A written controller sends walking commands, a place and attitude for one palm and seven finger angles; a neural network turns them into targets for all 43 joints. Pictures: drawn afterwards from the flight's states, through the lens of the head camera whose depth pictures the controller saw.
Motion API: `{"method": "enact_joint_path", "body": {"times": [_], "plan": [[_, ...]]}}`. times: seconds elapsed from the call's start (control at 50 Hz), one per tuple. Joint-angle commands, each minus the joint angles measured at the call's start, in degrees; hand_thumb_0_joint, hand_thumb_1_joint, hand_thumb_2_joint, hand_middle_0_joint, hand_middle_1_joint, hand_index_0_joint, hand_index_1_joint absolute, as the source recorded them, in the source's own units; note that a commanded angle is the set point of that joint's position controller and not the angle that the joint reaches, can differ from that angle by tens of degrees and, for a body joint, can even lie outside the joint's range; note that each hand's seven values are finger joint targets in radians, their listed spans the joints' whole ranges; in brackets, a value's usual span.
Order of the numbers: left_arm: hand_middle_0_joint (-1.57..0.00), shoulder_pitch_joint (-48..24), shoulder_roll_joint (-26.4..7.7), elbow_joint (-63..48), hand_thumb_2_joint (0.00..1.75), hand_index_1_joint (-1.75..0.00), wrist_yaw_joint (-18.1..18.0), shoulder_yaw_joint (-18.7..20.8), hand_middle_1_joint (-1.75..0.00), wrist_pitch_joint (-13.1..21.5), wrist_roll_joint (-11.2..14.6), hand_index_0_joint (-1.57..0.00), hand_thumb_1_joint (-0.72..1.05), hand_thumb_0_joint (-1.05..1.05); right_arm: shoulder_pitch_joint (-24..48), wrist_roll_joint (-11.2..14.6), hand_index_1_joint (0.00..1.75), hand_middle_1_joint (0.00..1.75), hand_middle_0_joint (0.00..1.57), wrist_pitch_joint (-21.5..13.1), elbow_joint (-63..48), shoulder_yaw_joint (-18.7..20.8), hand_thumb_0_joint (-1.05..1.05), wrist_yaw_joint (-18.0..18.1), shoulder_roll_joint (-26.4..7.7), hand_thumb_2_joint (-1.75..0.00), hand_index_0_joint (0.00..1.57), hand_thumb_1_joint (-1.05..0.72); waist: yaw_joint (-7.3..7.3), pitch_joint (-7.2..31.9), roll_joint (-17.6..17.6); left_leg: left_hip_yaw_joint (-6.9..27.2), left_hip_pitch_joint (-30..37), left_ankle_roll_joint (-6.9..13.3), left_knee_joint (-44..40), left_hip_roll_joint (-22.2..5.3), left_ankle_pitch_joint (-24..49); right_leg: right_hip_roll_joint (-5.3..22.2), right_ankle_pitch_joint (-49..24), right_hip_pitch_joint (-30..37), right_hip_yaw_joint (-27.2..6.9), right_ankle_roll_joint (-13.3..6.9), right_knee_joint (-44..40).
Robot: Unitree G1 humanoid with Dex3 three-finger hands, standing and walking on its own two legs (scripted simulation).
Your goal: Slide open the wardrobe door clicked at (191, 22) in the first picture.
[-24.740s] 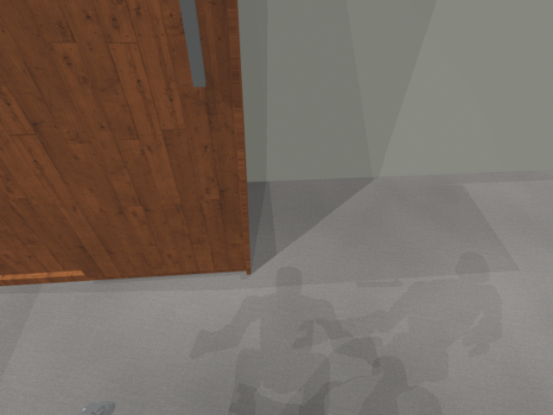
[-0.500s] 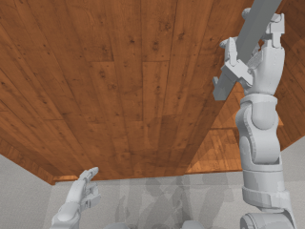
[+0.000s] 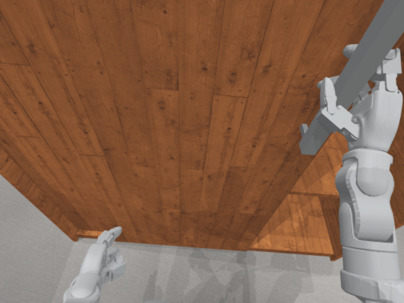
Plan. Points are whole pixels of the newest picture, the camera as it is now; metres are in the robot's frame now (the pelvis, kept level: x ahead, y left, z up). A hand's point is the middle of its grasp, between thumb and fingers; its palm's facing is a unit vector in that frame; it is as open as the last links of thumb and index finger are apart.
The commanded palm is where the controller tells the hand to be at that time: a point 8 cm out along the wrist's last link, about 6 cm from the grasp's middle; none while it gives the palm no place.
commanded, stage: stop walking and hold the door there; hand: right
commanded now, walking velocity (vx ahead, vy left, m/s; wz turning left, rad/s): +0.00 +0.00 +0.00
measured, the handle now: (342, 78) +0.40 -0.16 +0.27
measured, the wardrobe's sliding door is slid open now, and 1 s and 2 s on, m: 0.43 0.43 0.43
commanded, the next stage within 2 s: loosen the grip on the handle in 0.56 s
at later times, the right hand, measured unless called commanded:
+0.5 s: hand (332, 108) +0.35 -0.14 +0.25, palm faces +0.07 +0.99 -0.08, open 7.6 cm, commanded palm +0.34 -0.18 +0.23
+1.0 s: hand (335, 104) +0.36 -0.15 +0.25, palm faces +0.11 +0.99 -0.07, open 12.1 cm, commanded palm +0.34 -0.19 +0.23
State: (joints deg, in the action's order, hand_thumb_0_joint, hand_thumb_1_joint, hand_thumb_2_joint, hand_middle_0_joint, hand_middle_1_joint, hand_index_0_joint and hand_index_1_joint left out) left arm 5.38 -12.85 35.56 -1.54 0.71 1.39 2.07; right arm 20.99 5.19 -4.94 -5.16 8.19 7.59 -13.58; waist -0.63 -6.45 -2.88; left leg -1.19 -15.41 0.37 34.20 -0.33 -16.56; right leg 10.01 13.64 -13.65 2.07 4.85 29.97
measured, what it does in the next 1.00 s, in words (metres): stands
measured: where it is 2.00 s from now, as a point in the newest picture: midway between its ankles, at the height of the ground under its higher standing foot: outside the picture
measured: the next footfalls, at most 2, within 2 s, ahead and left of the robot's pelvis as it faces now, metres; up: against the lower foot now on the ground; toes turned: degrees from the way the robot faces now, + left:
none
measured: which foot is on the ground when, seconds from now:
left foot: down 0.00-1.00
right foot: down 0.00-1.00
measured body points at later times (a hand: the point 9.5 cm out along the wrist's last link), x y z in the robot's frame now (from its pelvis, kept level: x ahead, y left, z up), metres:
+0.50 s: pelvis -0.02 -0.05 +0.01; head -0.01 -0.03 +0.46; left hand +0.14 +0.16 -0.10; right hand +0.34 -0.20 +0.25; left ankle +0.02 +0.11 -0.73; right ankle +0.02 -0.21 -0.73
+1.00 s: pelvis -0.03 -0.04 +0.00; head -0.06 -0.03 +0.45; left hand +0.12 +0.20 -0.09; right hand +0.35 -0.20 +0.25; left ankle +0.02 +0.11 -0.73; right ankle +0.02 -0.21 -0.73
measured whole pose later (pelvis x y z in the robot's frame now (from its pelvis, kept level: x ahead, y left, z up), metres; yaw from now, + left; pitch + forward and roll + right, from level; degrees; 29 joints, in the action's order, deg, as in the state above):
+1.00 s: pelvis -0.03 -0.04 +0.00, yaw -1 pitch -5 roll -1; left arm 13.2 -12.6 41.5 1.3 1.2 8.9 1.7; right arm 33.4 2.8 -7.1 20.4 3.0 8.3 -9.8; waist -1.0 -0.5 0.0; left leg 0.0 -13.6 -2.6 31.8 -4.3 -13.4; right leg 5.6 11.8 -12.7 2.6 2.9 29.3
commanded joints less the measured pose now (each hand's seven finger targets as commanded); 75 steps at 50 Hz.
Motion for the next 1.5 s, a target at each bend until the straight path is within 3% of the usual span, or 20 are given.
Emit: {"method": "enact_joint_path", "body": {"times": [0.0, 0.02, 0.24, 0.4, 0.62, 0.64, 0.66, 0.68, 0.74, 0.78, 0.84, 0.88, 1.04, 1.08, 1.14, 1.26, 1.28, 1.32, 1.34, 1.48], "plan": [[-0.20, -4.86, -3.76, -9.17, 0.90, -0.30, -0.59, 1.01, -0.30, 4.22, 0.09, -0.20, 0.90, 0.00, 19.65, -1.30, 1.40, 1.40, 0.45, -5.13, -15.20, -2.38, 0.00, -2.78, -6.59, -0.90, 0.45, -0.90, -0.19, 23.37, 3.20, 1.69, 7.40, -0.82, -7.18, -4.40, 26.59, -0.39, -21.44, 11.28, 2.74, -5.11, -0.21], [-0.20, -4.55, -3.90, -8.92, 0.90, -0.30, -0.71, 1.17, -0.30, 4.34, 0.06, -0.20, 0.90, 0.00, 19.14, -1.43, 1.40, 1.40, 0.45, -5.01, -13.92, -1.48, 0.00, -2.61, -7.45, -0.90, 0.45, -0.90, -0.15, 23.14, 5.85, 2.61, 7.61, -0.52, -7.85, -5.08, 26.79, -1.41, -18.34, 10.47, 3.22, -4.78, -0.01], [-0.20, -3.98, -4.59, -6.97, 0.90, -0.30, -1.98, 0.56, -0.30, 4.74, -0.70, -0.20, 0.90, 0.00, 21.90, -1.90, 1.40, 1.40, 0.45, -4.68, -9.63, -4.73, 0.00, -1.61, -4.80, -0.90, 0.45, -0.90, 0.54, 18.88, 2.78, 2.34, 4.35, -1.06, -10.80, -3.68, 8.03, -1.65, -4.70, 8.60, 3.09, -5.64, -7.82], [-0.20, -3.93, -3.75, -6.27, 0.90, -0.30, -2.01, -0.17, -0.30, 4.80, -0.99, -0.20, 0.90, 0.00, 25.60, -2.32, 1.40, 1.40, 0.45, -4.59, -7.55, -9.15, 0.00, -1.76, -0.32, -0.90, 0.45, -0.90, 0.71, 19.30, 3.97, 1.70, 4.35, -1.20, -10.20, -3.66, 9.86, -1.80, -5.50, 8.20, 3.69, -5.46, -8.01], [-0.20, -4.16, -3.53, -5.73, 0.90, -0.30, -2.15, 0.02, -0.30, 3.80, -1.16, -0.20, 0.90, 0.00, 25.27, -2.37, 1.40, 1.40, 0.45, -4.37, -6.49, -9.23, 0.00, -1.71, -0.37, -0.90, 0.45, -0.90, 0.61, 20.50, 5.64, 2.05, 4.94, -1.07, -11.19, -4.42, 15.87, -2.33, -9.67, 10.51, 4.37, -5.13, -6.77], [-0.20, -2.75, 0.93, -8.59, 0.90, -0.30, -3.92, -3.34, -0.30, 5.27, 1.21, -0.20, 0.90, 0.00, 64.50, -6.87, 1.40, 1.40, 0.45, -7.44, -9.74, 17.45, 0.00, 1.63, -37.96, -0.90, 0.45, -0.90, 2.91, 13.81, -0.58, 0.48, -0.39, -3.32, -10.06, -1.04, -5.73, -5.82, 0.66, 8.90, 4.96, -5.93, -11.25], [-0.20, 2.13, -2.30, -3.21, 0.90, -0.30, -3.24, 3.25, -0.30, 7.64, -1.00, -0.20, 0.90, 0.00, 50.36, -6.55, 1.40, 1.40, 0.45, 0.25, 14.81, 2.23, 0.00, -2.50, -8.82, -0.84, 0.45, -0.78, -1.58, 27.20, 15.17, -1.50, 7.28, 0.82, -7.53, 1.67, 9.88, -8.58, -9.18, 10.29, 3.75, -4.64, -8.15], [-0.20, 4.71, -4.84, -4.04, 0.90, -0.30, -2.03, 3.38, -0.30, 8.49, 0.29, -0.20, 0.90, 0.00, 40.19, -2.26, 1.40, 1.40, 0.45, 1.15, 12.84, 0.42, 0.00, -2.71, -6.78, -0.78, 0.45, -0.66, -0.82, 27.75, 14.68, -2.65, 6.77, 0.56, -7.63, 1.91, 11.65, -7.43, -12.08, 9.07, 3.59, -4.20, -8.42], [-0.20, 1.87, -4.44, -2.64, 0.90, -0.30, -1.12, 2.25, -0.30, 9.10, 0.32, -0.20, 0.90, 0.00, 40.27, -0.50, 1.40, 1.40, 0.45, 0.07, 9.46, -0.44, 0.00, -2.83, -3.99, -0.61, 0.45, -0.30, -0.32, 21.85, 0.61, -1.92, 3.14, 0.58, -9.55, 2.05, 5.91, -8.85, -2.67, 9.87, 4.04, -3.99, -8.37], [-0.20, 1.51, -4.24, -1.03, 0.90, -0.30, 0.06, 1.60, -0.30, 9.57, 0.54, -0.20, 0.90, 0.00, 40.95, 0.36, 1.40, 1.40, 0.45, -1.24, 12.28, -5.16, 0.00, -2.01, 1.96, -0.49, 0.45, -0.05, -1.04, 14.38, 1.12, -2.30, 0.51, 0.50, -10.43, 1.68, 2.31, -9.47, 4.26, 6.15, 2.86, -3.98, -8.35], [-0.20, 0.85, -5.44, -1.47, 0.90, -0.30, 1.12, 2.13, -0.30, 9.92, 0.06, -0.20, 0.90, 0.00, 39.75, -0.96, 1.40, 1.40, 0.45, -4.53, 12.00, -3.64, 0.00, -0.65, -1.48, -0.32, 0.45, 0.31, -0.35, 14.59, 2.72, -1.65, 0.86, 0.36, -11.04, 1.24, -1.22, -10.01, 6.31, 4.49, 2.92, -4.57, -7.77], [-0.20, 0.98, -4.72, -1.98, 0.90, -0.30, 2.10, 2.18, -0.30, 10.54, -0.19, -0.20, 0.90, 0.00, 38.79, -2.28, 1.37, 1.37, 0.42, -6.72, 10.56, -7.12, 0.00, -0.48, 1.47, -0.20, 0.42, 0.55, -0.38, 15.69, 3.79, -1.42, 0.73, 0.26, -10.55, 1.06, -2.65, -9.87, 6.52, 4.22, 2.83, -5.01, -6.92], [-0.20, 1.84, -6.61, -1.83, 0.90, -0.30, 2.49, 3.36, -0.30, 10.38, -0.41, -0.20, 0.90, 0.00, 36.72, -2.85, 1.23, 1.23, 0.32, -9.18, 8.23, -2.73, 0.00, -1.68, -6.00, -0.20, 0.32, 0.55, 0.35, 17.87, 7.48, 0.31, 1.83, -0.16, -12.14, 0.68, -6.94, -9.88, 6.71, 2.51, 2.34, -6.03, -6.16], [-0.20, 1.82, -5.80, -1.65, 0.90, -0.30, 2.38, 3.27, -0.30, 10.65, -0.24, -0.20, 0.90, 0.00, 37.24, -2.59, 1.20, 1.20, 0.29, -8.79, 5.34, -5.71, 0.00, -2.28, -2.89, -0.20, 0.29, 0.55, -0.08, 17.89, 4.99, 0.12, 2.42, 0.02, -11.88, 0.66, -4.98, -9.52, 5.60, 3.62, 2.34, -6.04, -6.48], [-0.20, 1.70, -6.37, -1.01, 0.90, -0.30, 2.00, 3.41, -0.30, 10.66, -0.24, -0.20, 0.90, 0.00, 33.51, -1.57, 1.15, 1.15, 0.25, -7.52, 3.70, -3.25, 0.00, -2.21, -4.71, -0.20, 0.25, 0.55, 0.78, 18.10, 3.36, -0.04, 3.96, 0.04, -12.54, 0.69, -3.48, -9.72, 3.67, 4.31, 2.35, -5.87, -6.99], [-0.20, 2.14, -6.36, -0.63, 0.90, -0.30, 1.75, 3.57, -0.30, 11.39, -0.91, -0.20, 0.90, 0.00, 28.16, -1.60, 1.15, 1.15, 0.25, -6.22, -3.76, -3.67, 0.00, -1.40, -3.41, -0.20, 0.25, 0.55, 1.33, 19.85, 4.26, -1.40, 6.77, 0.03, -11.41, 0.71, 6.48, -9.19, -6.25, 7.58, 2.36, -5.85, -6.76], [-0.20, 1.78, -5.83, -0.95, 0.90, -0.30, 1.96, 3.23, -0.30, 11.50, -0.96, -0.20, 0.90, 0.00, 26.59, -1.58, 1.15, 1.15, 0.25, -6.04, -5.33, -6.70, 0.00, -1.82, -0.35, -0.20, 0.25, 0.55, 1.29, 19.76, 4.78, -1.53, 6.90, 0.07, -10.89, 0.79, 8.82, -9.25, -8.18, 8.23, 2.42, -5.97, -6.61], [-0.20, 3.14, -6.63, 0.51, 0.90, -0.30, 1.59, 3.40, -0.30, 10.91, -1.40, -0.20, 0.90, 0.00, 22.59, -1.49, 1.15, 1.15, 0.25, -5.05, 0.39, -3.30, 0.00, -1.66, -2.70, -0.20, 0.25, 0.55, 0.64, 16.61, 8.44, -1.70, 5.76, -0.35, -11.21, 0.93, 9.99, -9.26, -8.23, 6.47, 2.51, -5.85, -6.23], [-0.20, 2.86, -7.18, 0.21, 0.90, -0.30, 1.35, 3.55, -0.30, 10.25, -1.57, -0.20, 0.90, 0.00, 20.22, -1.12, 1.15, 1.15, 0.25, -4.85, -0.29, 0.21, 0.00, -1.62, -5.38, -0.20, 0.25, 0.55, 1.93, 17.83, 7.98, -1.76, 7.54, -0.32, -11.26, 0.85, 11.06, -9.39, -8.92, 6.57, 2.50, -5.72, -6.69], [-0.20, 0.90, -5.70, -2.49, 0.90, -0.30, 0.87, 2.64, -0.30, 8.73, -1.49, -0.20, 0.90, 0.00, 15.82, 0.48, 1.15, 1.15, 0.25, -4.16, -8.11, 1.41, 0.00, -3.71, -4.92, -0.20, 0.25, 0.55, 3.35, 20.87, 6.05, -2.29, 11.50, 0.11, -8.99, 0.60, 20.37, -9.23, -16.41, 8.83, 3.17, -5.43, -5.92]]}}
